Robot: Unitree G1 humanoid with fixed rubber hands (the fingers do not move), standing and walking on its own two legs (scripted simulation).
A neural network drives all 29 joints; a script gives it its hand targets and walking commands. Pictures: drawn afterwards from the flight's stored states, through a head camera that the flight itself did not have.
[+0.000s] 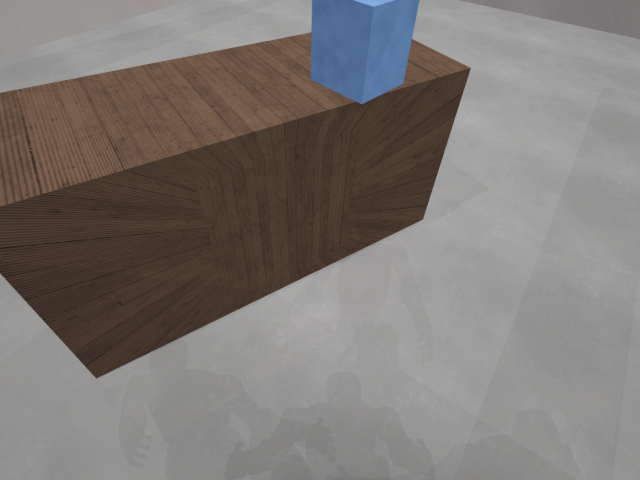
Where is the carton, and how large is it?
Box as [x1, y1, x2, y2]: [311, 0, 419, 103]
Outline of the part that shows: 312,0 311,79 360,103 363,103 402,83 419,0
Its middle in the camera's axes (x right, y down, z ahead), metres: +0.12 -0.57 +1.12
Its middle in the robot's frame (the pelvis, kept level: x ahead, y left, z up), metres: +1.24 -0.11 +0.06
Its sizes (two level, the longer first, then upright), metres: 0.210 0.200 0.250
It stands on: a pedestal, 0.71 m high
